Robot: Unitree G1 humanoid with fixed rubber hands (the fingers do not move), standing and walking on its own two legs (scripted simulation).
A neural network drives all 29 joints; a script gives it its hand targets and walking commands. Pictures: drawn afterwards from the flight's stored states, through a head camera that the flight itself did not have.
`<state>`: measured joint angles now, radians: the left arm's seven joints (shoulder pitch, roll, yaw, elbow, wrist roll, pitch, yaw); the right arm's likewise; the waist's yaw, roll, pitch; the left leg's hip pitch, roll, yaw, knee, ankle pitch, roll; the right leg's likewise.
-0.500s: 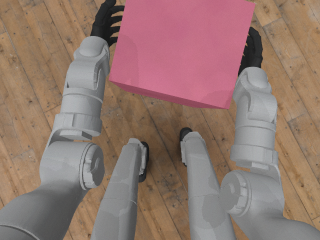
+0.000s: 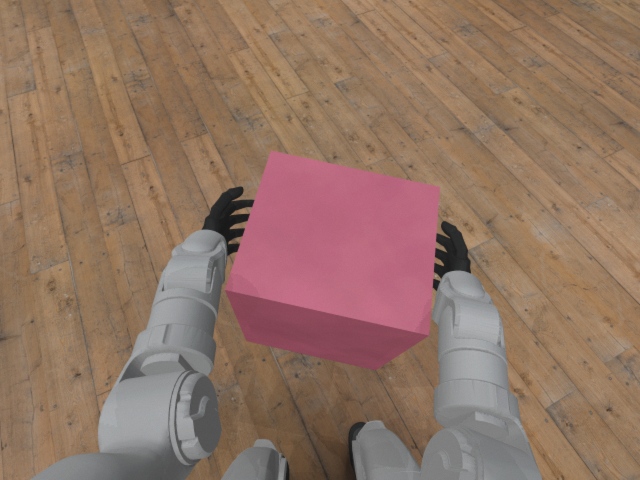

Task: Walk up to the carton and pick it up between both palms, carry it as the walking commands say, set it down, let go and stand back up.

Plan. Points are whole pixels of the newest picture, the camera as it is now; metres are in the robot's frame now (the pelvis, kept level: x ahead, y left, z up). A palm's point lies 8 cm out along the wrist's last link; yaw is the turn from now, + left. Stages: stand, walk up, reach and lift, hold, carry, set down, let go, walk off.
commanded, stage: reach and lift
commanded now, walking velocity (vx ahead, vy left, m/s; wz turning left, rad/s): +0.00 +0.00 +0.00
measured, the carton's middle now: (329, 274) +0.39 -0.03 -0.07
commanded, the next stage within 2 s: none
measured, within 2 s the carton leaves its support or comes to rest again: neither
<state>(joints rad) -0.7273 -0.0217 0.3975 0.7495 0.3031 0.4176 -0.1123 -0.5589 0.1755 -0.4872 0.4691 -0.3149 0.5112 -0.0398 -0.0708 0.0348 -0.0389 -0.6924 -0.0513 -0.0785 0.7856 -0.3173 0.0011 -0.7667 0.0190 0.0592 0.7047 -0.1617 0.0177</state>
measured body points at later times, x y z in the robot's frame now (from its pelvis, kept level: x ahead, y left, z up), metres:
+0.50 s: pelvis +0.06 +0.01 +0.04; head +0.07 +0.02 +0.49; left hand +0.39 +0.12 +0.05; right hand +0.34 -0.19 +0.04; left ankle +0.04 +0.12 -0.70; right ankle +0.11 -0.12 -0.70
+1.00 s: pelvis +0.03 +0.01 +0.04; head -0.01 +0.00 +0.48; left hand +0.36 +0.13 +0.08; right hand +0.32 -0.18 +0.07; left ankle +0.04 +0.12 -0.70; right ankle +0.11 -0.12 -0.70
